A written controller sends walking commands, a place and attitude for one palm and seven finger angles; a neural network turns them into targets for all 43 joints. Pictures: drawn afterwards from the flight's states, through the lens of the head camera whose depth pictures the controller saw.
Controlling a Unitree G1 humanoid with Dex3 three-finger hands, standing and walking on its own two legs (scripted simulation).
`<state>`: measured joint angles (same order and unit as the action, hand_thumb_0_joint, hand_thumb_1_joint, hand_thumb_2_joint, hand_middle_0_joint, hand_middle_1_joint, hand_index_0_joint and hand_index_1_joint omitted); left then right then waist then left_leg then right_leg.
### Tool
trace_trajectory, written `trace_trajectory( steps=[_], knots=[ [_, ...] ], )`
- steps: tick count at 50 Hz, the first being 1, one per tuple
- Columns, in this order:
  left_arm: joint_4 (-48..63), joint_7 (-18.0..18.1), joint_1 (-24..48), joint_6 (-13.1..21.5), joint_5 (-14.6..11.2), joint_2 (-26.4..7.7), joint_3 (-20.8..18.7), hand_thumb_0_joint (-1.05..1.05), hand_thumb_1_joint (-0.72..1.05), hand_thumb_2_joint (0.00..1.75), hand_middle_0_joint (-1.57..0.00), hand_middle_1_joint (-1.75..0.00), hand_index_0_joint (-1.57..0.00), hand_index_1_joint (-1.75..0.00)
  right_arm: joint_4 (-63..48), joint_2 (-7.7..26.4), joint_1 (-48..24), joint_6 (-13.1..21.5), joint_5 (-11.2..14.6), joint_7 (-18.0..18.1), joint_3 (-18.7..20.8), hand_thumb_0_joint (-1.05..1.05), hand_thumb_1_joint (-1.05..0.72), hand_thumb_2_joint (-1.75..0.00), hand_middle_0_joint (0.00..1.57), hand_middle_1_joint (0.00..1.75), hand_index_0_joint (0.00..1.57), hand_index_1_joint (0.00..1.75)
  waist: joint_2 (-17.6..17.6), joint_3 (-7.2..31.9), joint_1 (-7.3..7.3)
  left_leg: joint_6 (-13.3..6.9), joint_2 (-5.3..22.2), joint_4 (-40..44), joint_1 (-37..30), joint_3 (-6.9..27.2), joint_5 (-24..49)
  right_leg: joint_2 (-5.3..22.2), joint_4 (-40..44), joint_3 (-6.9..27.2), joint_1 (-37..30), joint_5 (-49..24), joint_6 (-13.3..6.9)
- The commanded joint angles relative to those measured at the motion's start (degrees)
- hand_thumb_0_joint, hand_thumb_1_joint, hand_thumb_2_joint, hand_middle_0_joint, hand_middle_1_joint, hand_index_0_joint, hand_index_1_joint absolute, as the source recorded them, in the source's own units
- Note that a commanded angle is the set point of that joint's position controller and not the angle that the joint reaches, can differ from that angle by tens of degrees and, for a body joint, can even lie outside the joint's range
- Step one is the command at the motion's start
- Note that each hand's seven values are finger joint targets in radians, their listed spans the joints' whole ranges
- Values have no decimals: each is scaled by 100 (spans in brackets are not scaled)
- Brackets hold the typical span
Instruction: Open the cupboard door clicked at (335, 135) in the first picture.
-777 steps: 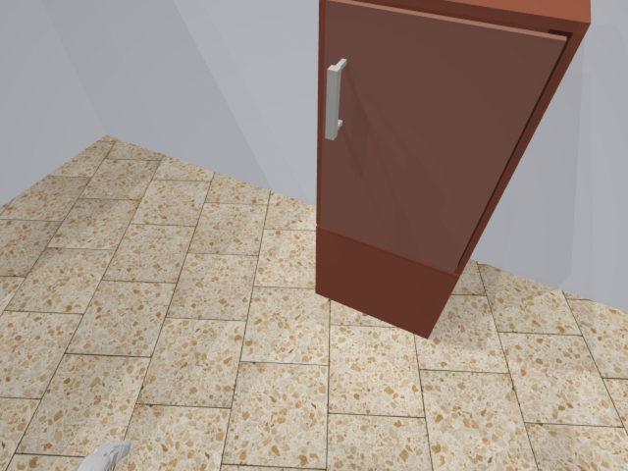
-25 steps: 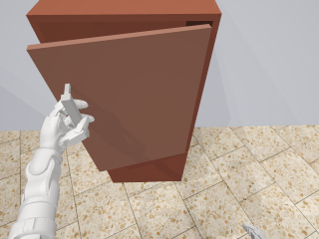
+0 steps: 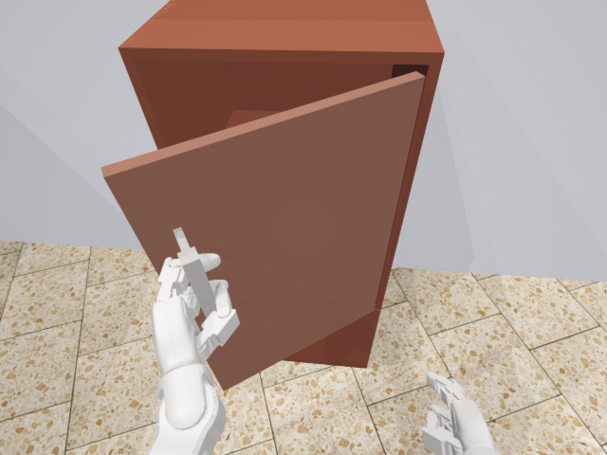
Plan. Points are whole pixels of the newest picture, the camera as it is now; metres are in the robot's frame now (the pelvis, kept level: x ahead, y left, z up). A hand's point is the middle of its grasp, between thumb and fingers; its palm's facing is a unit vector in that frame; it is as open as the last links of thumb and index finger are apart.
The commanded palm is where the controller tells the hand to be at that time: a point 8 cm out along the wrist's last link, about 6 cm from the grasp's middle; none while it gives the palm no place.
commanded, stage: pull the door open along its arc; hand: left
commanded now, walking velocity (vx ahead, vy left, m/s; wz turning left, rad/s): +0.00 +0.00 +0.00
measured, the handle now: (199, 281) +0.31 +0.16 +0.09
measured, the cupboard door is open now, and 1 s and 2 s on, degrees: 35 44 48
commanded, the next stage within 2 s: open thumb and fingers to let go in 0.20 s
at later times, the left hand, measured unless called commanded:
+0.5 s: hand (255, 346) +0.22 +0.07 +0.10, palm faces +0.40 -0.92 +0.01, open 6.6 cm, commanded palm +0.17 +0.11 +0.09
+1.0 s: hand (248, 343) +0.22 +0.08 +0.10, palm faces +0.31 -0.95 +0.00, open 14.5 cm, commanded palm +0.17 +0.11 +0.09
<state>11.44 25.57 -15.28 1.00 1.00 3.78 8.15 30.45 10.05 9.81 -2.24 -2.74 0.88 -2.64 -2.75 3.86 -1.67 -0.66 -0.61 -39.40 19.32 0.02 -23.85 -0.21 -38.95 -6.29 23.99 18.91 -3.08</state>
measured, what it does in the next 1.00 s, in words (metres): stands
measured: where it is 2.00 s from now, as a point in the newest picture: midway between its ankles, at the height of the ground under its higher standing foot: outside the picture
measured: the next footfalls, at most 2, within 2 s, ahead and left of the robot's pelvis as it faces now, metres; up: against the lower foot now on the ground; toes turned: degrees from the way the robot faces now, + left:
none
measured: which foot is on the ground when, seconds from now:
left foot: down 0.00-1.00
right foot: down 0.00-1.00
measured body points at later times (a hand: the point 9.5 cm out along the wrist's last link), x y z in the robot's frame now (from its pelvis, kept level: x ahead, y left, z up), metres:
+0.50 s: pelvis -0.02 -0.03 -0.01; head -0.02 -0.06 +0.44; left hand +0.19 +0.12 +0.10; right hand +0.19 -0.23 -0.09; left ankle -0.04 +0.11 -0.72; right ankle +0.01 -0.08 -0.72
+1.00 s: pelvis -0.02 +0.00 +0.00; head -0.03 -0.02 +0.45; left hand +0.20 +0.13 +0.10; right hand +0.17 -0.20 -0.08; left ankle -0.04 +0.11 -0.72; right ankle +0.01 -0.08 -0.72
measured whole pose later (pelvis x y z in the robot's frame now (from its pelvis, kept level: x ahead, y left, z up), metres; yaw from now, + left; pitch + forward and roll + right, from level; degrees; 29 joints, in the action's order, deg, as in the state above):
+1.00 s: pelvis -0.02 +0.00 +0.00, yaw +1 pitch +1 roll +0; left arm 12.5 28.1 -17.0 1.7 3.4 2.0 17.0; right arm 30.3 10.3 9.7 -1.8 -2.3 -0.2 -2.2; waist -2.6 2.6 -1.2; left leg -0.9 -1.1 -41.2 18.9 0.4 -23.0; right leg 0.3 -39.9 -6.7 23.0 17.7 -3.1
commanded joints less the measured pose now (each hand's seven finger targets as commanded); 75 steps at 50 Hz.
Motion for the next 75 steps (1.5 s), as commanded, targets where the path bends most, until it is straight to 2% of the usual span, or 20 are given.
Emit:
trace_trajectory(
  steps=[1,7,10,15,19,25,31,35,37,44,48,55,61,62,63,65,67,69,72,75],
  knots=[
    [1873,-35,229,493,226,160,496,0,90,90,-40,-135,-40,-135,-1009,528,-570,279,-10,33,257,0,-90,-90,20,30,20,30,462,1047,16,-36,11,381,137,116,1802,202,426,486,-1286,-2032,112],
    [2468,-6,-909,580,378,463,1104,0,90,90,-40,-135,-40,-135,-1165,491,-587,378,12,-114,282,0,-90,-90,20,30,20,30,550,969,-2,-78,-18,169,248,160,1778,256,341,532,-1282,-2240,129],
    [2669,-17,-1484,594,275,527,1185,0,90,90,-40,-135,-40,-135,-1216,485,-680,401,46,-182,297,0,-90,-90,20,30,20,30,639,827,-32,-82,-29,86,299,169,1600,253,435,565,-1200,-2003,131],
    [2097,311,-146,635,286,147,636,0,90,90,-40,-135,-40,-135,-1088,496,-787,423,-17,-61,242,0,-90,-90,20,30,20,30,720,299,94,-70,-154,-80,561,207,895,323,839,905,-654,-643,166],
    [1834,403,-36,656,293,275,629,0,62,78,-38,-132,-38,-132,-1066,441,-812,447,-33,-6,258,0,-90,-90,20,30,20,30,787,627,-13,-72,-188,-130,470,171,826,421,1023,1098,-779,-331,209],
    [1688,151,199,726,228,134,596,0,20,60,-35,-127,-35,-127,-1014,464,-767,466,-9,74,228,0,-90,-90,20,30,20,30,850,650,39,-89,-158,23,471,175,786,535,1184,1278,-1027,-475,297],
    [1396,51,592,643,273,58,535,0,-22,42,-32,-123,-32,-123,-995,467,-813,459,0,130,192,0,-90,-90,20,30,20,30,794,457,58,-104,-152,157,430,174,559,535,1393,1245,-899,286,256],
    [1296,107,604,609,294,279,699,0,-50,30,-30,-120,-30,-120,-1004,461,-811,485,5,110,195,0,-90,-90,20,30,20,30,716,515,28,-109,-140,252,289,186,659,453,1292,1024,-860,272,193],
    [1315,141,624,597,312,376,797,0,-50,30,-30,-120,-30,-120,-1018,466,-809,483,5,81,200,0,-90,-90,20,30,20,30,688,593,23,-110,-136,292,259,180,726,404,1173,908,-872,90,174],
    [1300,275,574,496,352,649,1048,0,-50,30,-24,-85,-24,-85,-1037,507,-890,422,48,-27,216,0,-90,-90,20,30,20,30,677,503,-11,-93,-61,481,194,256,813,218,825,451,-734,-108,91],
    [1508,356,509,383,401,798,1198,0,-50,30,-21,-65,-21,-65,-1066,513,-931,353,62,-124,233,0,-90,-90,20,30,20,30,361,589,-64,-60,-13,495,173,304,1070,140,564,299,-743,-456,20],
    [1607,432,533,169,373,921,1281,0,-50,30,-15,-30,-15,-30,-1049,513,-1030,236,82,-217,228,0,-90,-90,20,30,20,30,412,529,-60,-31,37,456,195,344,1160,85,419,214,-627,-537,5],
    [1599,475,757,59,361,928,1260,0,-50,30,-15,-30,-15,-30,-1018,514,-1085,170,79,-211,209,0,-90,-90,20,30,20,30,422,564,-26,-33,3,376,223,314,988,113,487,281,-556,-339,24],
    [1739,-705,794,275,890,393,2433,0,-50,30,-15,-30,-15,-30,-1009,728,-546,251,59,-249,222,0,-90,-90,20,30,20,30,566,121,611,-136,-35,283,-80,272,1040,121,500,504,-330,-793,55],
    [2156,-1369,952,480,621,43,2037,0,-50,30,-15,-30,-15,-30,-1224,696,-404,306,155,-206,288,0,-90,-90,20,30,20,30,315,699,410,-145,-38,291,-41,262,1210,145,314,427,-609,-1153,7],
    [2260,-2079,638,724,439,-390,1782,0,-50,30,-15,-30,-15,-30,-1304,628,-360,441,192,-112,222,0,-90,-90,20,30,20,30,355,1018,219,-164,-51,254,81,257,1392,161,152,480,-885,-1524,21],
    [2257,-2674,669,836,176,-465,1777,0,-50,30,-15,-30,-15,-30,-1410,643,-289,624,245,-51,174,0,-90,-90,20,30,20,30,640,825,335,-197,-78,214,226,281,1201,171,207,513,-780,-1316,77],
    [2064,-2852,499,856,-145,-366,1600,0,-50,30,-15,-30,-15,-30,-1487,631,-303,811,316,-4,128,0,-90,-90,20,30,20,30,720,350,317,-160,-46,267,415,354,827,137,293,455,-486,-720,94],
    [2030,-2647,211,821,-349,-465,1047,0,-50,30,-15,-30,-15,-30,-1501,642,-343,1015,337,32,114,0,-90,-90,20,30,20,30,694,290,136,-100,-54,324,545,372,464,116,369,420,-373,-56,102],
    [1996,-2295,-262,723,-326,-787,464,0,-50,30,-15,-30,-15,-30,-1497,644,-328,1075,311,1,107,0,-90,-90,20,30,20,30,453,494,-91,-46,-67,381,600,323,585,116,247,379,-526,-149,67]
  ],
)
